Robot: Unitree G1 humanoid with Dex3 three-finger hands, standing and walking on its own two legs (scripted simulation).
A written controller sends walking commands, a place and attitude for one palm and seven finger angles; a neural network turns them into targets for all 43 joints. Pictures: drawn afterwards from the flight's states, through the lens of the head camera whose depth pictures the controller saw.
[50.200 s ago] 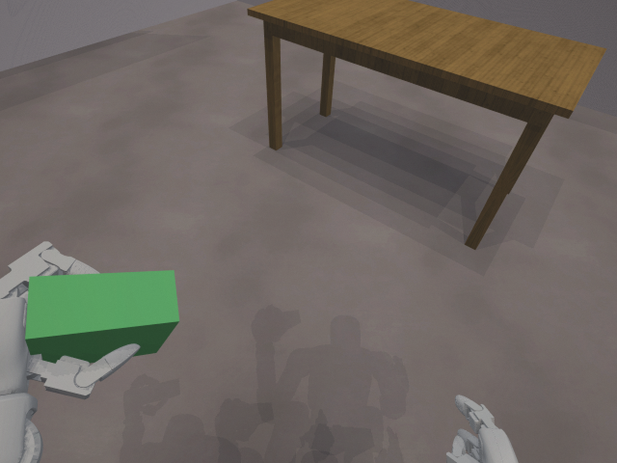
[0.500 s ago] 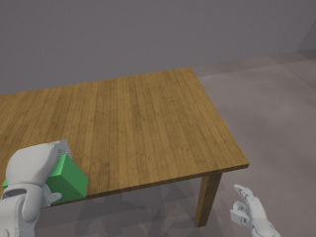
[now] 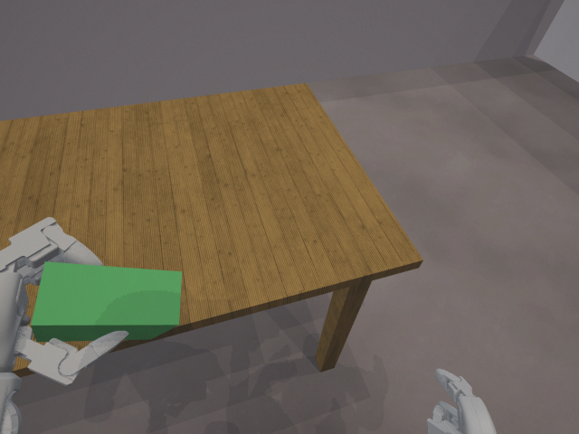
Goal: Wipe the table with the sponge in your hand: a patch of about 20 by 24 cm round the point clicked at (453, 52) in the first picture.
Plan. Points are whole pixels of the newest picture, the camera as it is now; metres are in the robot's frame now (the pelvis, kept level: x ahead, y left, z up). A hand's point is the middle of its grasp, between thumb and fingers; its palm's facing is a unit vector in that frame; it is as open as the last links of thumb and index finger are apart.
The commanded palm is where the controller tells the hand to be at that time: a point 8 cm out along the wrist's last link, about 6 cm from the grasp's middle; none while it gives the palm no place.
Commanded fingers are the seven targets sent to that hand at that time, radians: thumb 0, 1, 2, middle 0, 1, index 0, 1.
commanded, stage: step back with the hand held close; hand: left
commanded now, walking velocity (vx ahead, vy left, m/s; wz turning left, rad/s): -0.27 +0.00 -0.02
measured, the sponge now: (127, 308) +0.22 +0.19 +0.13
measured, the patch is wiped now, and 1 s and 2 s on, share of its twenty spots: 1.00 1.00 1.00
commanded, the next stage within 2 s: stop stepping back and stand still in 1.10 s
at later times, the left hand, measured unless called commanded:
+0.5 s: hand out of the picture +0.13 +0.25 +0.16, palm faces +0.44 -0.83 -0.36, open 9.6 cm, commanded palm +0.09 +0.29 +0.18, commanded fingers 0.00 0.10 1.30 -1.20 -1.60 -1.20 -1.60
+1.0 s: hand out of the picture +0.09 +0.20 +0.16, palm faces +0.28 -0.90 -0.34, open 9.6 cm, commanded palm +0.04 +0.27 +0.18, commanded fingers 0.00 0.10 1.30 -1.20 -1.60 -1.20 -1.60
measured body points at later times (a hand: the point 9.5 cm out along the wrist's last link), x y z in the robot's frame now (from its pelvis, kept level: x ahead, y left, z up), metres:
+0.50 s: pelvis -0.06 +0.01 -0.02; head -0.07 +0.02 +0.43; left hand +0.10 +0.30 +0.18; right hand +0.13 -0.22 -0.08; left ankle +0.01 +0.12 -0.72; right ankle +0.03 -0.12 -0.73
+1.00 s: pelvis -0.13 -0.01 +0.01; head -0.10 +0.01 +0.45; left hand +0.07 +0.25 +0.18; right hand +0.04 -0.23 -0.08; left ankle -0.13 +0.11 -0.67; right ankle -0.13 -0.12 -0.73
